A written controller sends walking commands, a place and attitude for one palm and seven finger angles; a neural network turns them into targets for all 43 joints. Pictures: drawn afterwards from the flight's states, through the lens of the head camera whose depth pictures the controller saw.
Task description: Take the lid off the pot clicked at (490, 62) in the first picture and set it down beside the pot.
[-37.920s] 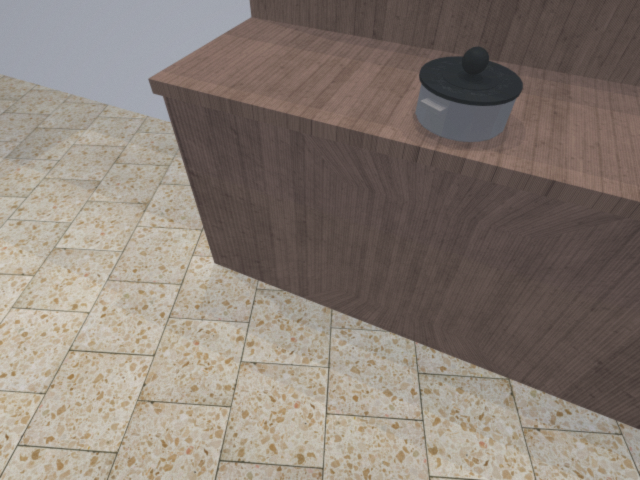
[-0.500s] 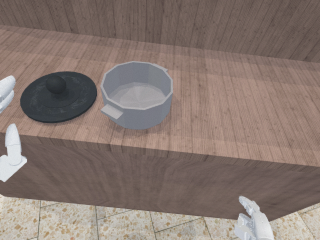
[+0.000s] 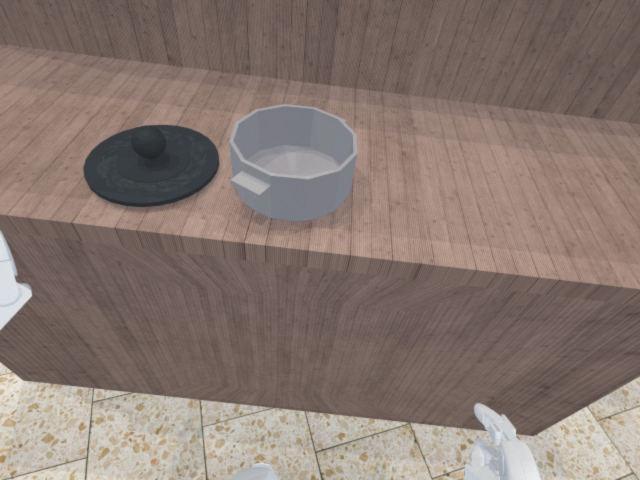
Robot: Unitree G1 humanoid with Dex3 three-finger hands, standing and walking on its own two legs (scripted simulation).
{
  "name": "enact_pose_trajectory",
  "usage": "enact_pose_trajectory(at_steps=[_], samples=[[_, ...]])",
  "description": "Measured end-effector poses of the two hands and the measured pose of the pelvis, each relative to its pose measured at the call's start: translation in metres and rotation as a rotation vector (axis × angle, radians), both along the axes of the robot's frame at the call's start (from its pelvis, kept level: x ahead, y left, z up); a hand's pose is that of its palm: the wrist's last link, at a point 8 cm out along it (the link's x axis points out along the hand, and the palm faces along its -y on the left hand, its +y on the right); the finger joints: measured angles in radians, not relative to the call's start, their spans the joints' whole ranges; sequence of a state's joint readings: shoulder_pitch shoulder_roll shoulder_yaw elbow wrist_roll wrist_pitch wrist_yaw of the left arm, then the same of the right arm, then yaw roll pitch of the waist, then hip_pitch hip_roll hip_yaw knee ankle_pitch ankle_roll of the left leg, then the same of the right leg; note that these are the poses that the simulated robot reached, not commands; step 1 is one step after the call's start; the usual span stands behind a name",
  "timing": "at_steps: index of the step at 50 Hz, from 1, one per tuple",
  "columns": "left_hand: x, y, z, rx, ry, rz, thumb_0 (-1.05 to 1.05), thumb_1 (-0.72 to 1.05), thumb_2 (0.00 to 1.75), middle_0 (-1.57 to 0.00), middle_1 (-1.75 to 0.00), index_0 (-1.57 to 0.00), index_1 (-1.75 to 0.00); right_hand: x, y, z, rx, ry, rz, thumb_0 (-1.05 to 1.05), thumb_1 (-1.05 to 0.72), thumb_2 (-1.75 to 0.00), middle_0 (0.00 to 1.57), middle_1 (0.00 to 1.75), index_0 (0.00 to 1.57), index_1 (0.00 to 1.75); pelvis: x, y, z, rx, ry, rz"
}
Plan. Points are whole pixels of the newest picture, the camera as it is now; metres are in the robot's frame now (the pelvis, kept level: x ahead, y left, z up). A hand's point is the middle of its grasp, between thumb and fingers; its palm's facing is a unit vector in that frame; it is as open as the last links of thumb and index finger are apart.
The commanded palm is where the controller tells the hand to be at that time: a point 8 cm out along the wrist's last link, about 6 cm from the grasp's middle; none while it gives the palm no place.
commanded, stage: step back with the hand held close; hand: left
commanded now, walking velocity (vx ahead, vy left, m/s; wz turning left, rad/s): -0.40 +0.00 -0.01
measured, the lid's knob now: (148, 142) +0.57 +0.31 +0.09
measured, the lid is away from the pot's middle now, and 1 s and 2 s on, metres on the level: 0.23 0.23 0.23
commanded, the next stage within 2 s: stop stepping back and stand still in 0.40 s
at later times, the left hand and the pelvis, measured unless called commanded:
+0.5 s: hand out of the picture +0.11 +0.26 +0.24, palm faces +0.29 -0.88 -0.39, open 7.4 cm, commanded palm +0.03 +0.31 +0.26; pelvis -0.11 +0.04 +0.02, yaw -3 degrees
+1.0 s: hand out of the picture -0.05 +0.32 +0.25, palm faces +0.47 -0.86 -0.19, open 7.4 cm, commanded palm -0.12 +0.36 +0.26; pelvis -0.26 +0.08 +0.00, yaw -1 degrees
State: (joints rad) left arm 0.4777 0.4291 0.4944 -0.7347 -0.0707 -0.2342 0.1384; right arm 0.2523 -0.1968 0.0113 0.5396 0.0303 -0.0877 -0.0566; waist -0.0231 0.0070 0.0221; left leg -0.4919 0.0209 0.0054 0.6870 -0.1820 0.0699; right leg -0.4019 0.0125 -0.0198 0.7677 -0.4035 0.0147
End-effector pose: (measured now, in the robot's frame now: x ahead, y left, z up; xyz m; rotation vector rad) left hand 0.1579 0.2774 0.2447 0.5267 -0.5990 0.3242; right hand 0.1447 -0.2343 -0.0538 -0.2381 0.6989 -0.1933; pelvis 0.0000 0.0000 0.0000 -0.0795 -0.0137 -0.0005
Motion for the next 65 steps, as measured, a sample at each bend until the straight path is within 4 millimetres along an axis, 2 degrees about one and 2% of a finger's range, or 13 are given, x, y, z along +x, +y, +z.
enact_pose_trajectory(at_steps=[10,16,22,28,34,39,43,49,53,55,60,62,65], samples=[[-0.041,-0.023,0.025,0.1,-0.091,-0.11,0.01,0.88,0.9,-0.21,-0.3,-0.22,-0.31,-0.032,0.003,-0.006,0.018,0.034,0.014,0.01,-0.91,-0.9,0.21,0.3,0.2,0.3,-0.035,-0.001,0.003,-0.013,0.017,-0.004],[-0.049,0.005,0.02,0.044,-0.131,-0.116,0.01,0.88,0.9,-0.21,-0.3,-0.22,-0.31,-0.05,0.009,0.004,-0.021,0.031,-0.048,0.01,-0.91,-0.9,0.21,0.3,0.2,0.3,-0.048,0.019,0.002,0.007,0.041,0.001],[-0.057,0.03,0.003,-0.012,0.003,-0.112,0.01,0.89,0.9,-0.21,-0.3,-0.21,-0.3,-0.078,0.034,0.021,-0.016,0.016,-0.016,0.01,-0.91,-0.9,0.2,0.3,0.2,0.29,-0.093,0.033,0.015,0.007,0.05,-0.041],[-0.096,0.026,0.0,-0.025,0.108,-0.171,0.01,0.89,0.9,-0.21,-0.3,-0.21,-0.3,-0.125,0.047,0.027,0.017,0.027,-0.006,0.01,-0.91,-0.9,0.21,0.3,0.2,0.3,-0.131,0.043,0.023,-0.03,0.056,-0.047],[-0.167,0.03,0.03,0.083,0.032,-0.117,0.02,0.88,0.9,-0.21,-0.3,-0.22,-0.31,-0.173,0.051,0.034,0.017,-0.01,-0.027,0.01,-0.91,-0.9,0.21,0.3,0.2,0.3,-0.164,0.04,0.024,-0.009,0.055,-0.044],[-0.222,0.032,0.042,0.134,-0.048,-0.043,0.01,0.89,0.9,-0.21,-0.3,-0.22,-0.31,-0.201,0.048,0.016,0.012,-0.019,0.022,0.01,-0.9,-0.9,0.21,0.3,0.2,0.3,-0.206,0.043,0.014,0.023,0.02,-0.021],[-0.251,0.053,0.042,0.062,-0.111,-0.007,0.01,0.88,0.9,-0.21,-0.3,-0.22,-0.31,-0.231,0.046,0.009,0.019,0.038,-0.015,0.01,-0.91,-0.9,0.21,0.3,0.2,0.3,-0.222,0.05,0.015,0.03,0.011,-0.017],[-0.25,0.087,0.01,-0.14,-0.131,0.02,0.01,0.89,0.9,-0.2,-0.3,-0.21,-0.3,-0.26,0.051,0.017,-0.048,-0.001,-0.047,0.01,-0.91,-0.9,0.21,0.3,0.2,0.3,-0.25,0.07,0.008,0.041,0.047,-0.016],[-0.249,0.082,-0.007,-0.119,-0.05,-0.049,0.01,0.89,0.9,-0.2,-0.3,-0.21,-0.3,-0.274,0.069,0.015,-0.024,-0.06,-0.078,0.01,-0.91,-0.9,0.2,0.3,0.2,0.29,-0.27,0.083,0.001,0.073,0.025,-0.05],[-0.254,0.074,-0.002,-0.065,-0.015,-0.093,0.01,0.89,0.9,-0.2,-0.3,-0.21,-0.3,-0.285,0.081,0.017,0.015,-0.066,-0.085,0.01,-0.91,-0.9,0.2,0.3,0.2,0.29,-0.27,0.082,0.006,0.076,0.024,-0.056],[-0.271,0.064,0.037,0.1,-0.062,-0.112,0.02,0.88,0.9,-0.21,-0.3,-0.21,-0.3,-0.302,0.102,0.005,0.082,0.035,-0.036,0.01,-0.91,-0.9,0.21,0.3,0.2,0.29,-0.263,0.081,0.018,0.036,0.038,-0.023],[-0.275,0.066,0.048,0.169,-0.086,-0.063,0.01,0.88,0.9,-0.21,-0.3,-0.22,-0.31,-0.3,0.104,-0.008,0.098,0.072,-0.011,0.01,-0.9,-0.9,0.21,0.3,0.2,0.3,-0.26,0.082,0.014,0.025,0.036,-0.007],[-0.273,0.078,0.045,0.195,-0.109,0.002,0.01,0.88,0.9,-0.21,-0.3,-0.22,-0.31,-0.29,0.101,-0.032,0.097,0.131,0.014,0.01,-0.9,-0.9,0.21,0.31,0.2,0.3,-0.261,0.085,0.001,0.028,0.027,0.013]])
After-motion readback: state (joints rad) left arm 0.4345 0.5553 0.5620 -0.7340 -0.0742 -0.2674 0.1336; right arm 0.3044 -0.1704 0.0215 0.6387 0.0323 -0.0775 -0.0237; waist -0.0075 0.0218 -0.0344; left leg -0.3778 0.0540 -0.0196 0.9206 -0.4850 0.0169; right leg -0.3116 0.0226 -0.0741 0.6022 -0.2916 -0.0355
